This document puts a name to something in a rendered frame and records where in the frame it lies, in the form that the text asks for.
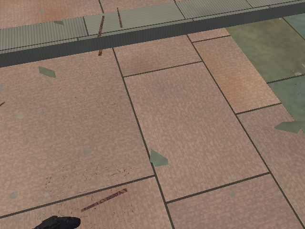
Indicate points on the robot left hand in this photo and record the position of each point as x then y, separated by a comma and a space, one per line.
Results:
56, 222

